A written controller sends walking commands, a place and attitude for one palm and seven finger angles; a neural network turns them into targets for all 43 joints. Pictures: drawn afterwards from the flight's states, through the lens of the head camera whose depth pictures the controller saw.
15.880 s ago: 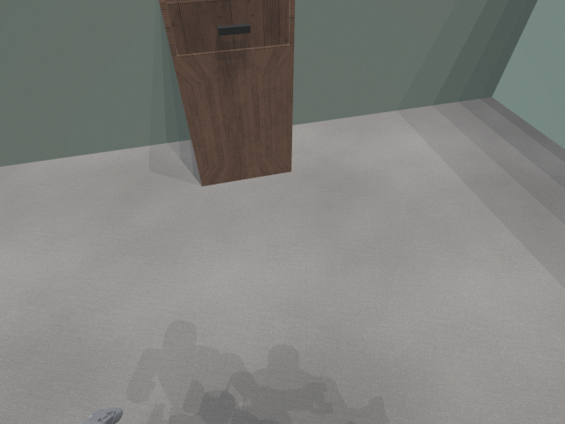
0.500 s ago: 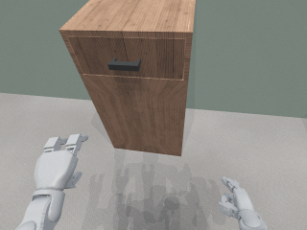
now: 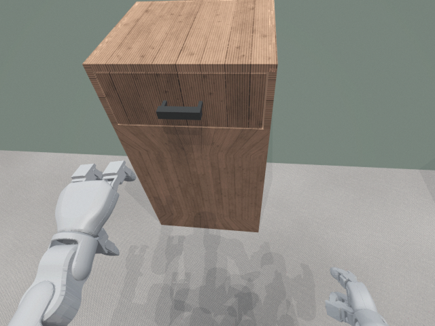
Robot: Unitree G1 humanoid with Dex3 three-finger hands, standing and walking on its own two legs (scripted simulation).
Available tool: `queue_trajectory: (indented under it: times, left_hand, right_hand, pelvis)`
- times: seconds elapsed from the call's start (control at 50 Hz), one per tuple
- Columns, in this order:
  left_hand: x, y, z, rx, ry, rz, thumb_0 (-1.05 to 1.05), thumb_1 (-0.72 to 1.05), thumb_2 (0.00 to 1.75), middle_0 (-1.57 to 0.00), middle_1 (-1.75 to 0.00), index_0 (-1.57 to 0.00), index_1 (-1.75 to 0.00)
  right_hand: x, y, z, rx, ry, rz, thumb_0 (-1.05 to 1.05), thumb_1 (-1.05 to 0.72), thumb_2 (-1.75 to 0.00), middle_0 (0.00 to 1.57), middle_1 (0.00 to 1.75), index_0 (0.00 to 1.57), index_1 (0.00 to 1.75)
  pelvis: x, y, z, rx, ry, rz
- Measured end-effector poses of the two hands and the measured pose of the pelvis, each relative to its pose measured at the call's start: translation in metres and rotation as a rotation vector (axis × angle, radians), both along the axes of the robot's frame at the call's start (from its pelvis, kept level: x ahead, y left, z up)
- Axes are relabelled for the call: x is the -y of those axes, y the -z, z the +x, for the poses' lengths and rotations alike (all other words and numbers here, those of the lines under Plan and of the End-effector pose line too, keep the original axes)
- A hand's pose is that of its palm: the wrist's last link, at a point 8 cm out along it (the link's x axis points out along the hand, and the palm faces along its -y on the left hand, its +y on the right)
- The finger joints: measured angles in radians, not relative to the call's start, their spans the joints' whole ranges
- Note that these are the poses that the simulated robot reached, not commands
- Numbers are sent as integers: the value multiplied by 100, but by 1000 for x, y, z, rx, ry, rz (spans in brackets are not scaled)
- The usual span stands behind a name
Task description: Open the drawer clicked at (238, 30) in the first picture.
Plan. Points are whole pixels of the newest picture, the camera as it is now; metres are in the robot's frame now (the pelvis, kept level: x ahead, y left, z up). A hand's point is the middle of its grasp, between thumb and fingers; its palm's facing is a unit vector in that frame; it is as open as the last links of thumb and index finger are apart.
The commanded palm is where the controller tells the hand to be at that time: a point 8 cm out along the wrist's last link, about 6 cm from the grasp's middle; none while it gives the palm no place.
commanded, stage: raise the hand with hooked fingers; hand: left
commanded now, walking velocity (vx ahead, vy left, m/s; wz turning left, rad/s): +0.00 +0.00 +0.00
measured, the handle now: (180, 108) +0.64 +0.18 +0.03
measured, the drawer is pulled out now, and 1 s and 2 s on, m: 0.00 0.00 0.00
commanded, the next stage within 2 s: move the hooked fingers above the handle in 0.66 s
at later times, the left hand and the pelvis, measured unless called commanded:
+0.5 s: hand (77, 213) +0.26 +0.26 +0.11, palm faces -0.01 -0.08 -1.00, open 13.8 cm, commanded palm +0.23 +0.28 +0.19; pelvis -0.04 +0.03 +0.01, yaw +1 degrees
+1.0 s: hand (102, 198) +0.29 +0.23 +0.11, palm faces +0.02 -0.05 -1.00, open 13.8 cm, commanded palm +0.28 +0.25 +0.18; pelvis -0.05 +0.00 +0.01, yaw +2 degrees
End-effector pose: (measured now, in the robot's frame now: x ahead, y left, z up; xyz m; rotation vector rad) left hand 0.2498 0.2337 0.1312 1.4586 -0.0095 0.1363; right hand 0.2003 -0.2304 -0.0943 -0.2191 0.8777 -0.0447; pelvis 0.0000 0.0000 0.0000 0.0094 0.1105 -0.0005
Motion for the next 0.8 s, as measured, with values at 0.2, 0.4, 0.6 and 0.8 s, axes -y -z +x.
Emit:
queue_trajectory:
  times: [0.2,0.4,0.6,0.8]
  left_hand:
    - [-31,-50,16,45,16,50,0,-47,31,-32,-119,-32,-119]
    - [-45,-48,8,-94,49,28,0,-49,30,-32,-120,-31,-120]
    - [-32,-48,-28,17,179,49,0,-49,30,-33,-120,-32,-121]
    - [-34,-44,-25,-44,39,36,0,-49,30,-32,-120,-32,-121]
  right_hand:
    - [-50,-9,-11,3,-51,66,1,-90,-90,20,30,20,30]
    - [-56,-6,-55,-53,-47,63,1,-90,-90,20,30,20,30]
    - [-38,0,-87,-100,-39,7,1,-90,-90,20,30,20,30]
    - [-35,-3,-78,-47,-37,47,1,-90,-90,20,30,20,30]
  pelvis:
    - [-20,-7,-14,59,-15,-16]
    - [-31,-12,-35,89,-19,-21]
    - [-29,-11,-53,106,-21,-19]
    - [-17,-12,-59,110,-24,-12]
